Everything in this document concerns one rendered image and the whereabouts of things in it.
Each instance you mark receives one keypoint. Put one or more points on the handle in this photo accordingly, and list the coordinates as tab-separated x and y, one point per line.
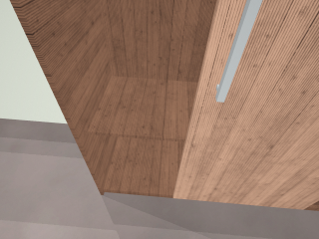
246	23

